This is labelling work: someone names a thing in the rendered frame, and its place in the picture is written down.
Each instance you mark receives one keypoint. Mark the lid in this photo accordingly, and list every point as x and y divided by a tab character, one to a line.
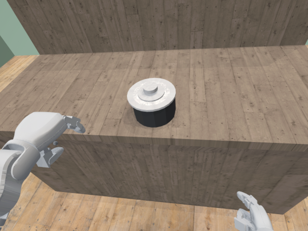
142	101

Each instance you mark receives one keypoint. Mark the knob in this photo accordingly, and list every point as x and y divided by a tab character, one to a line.
150	87

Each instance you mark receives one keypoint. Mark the robot left forearm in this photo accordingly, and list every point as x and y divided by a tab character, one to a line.
17	158

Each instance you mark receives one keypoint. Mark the left robot hand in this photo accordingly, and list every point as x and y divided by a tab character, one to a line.
42	128

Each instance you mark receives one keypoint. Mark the pot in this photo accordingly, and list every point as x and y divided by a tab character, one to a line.
156	118

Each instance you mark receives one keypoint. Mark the right robot hand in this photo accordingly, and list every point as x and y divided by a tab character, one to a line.
256	219

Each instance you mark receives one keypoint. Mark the table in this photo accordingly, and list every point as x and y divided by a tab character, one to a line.
240	70

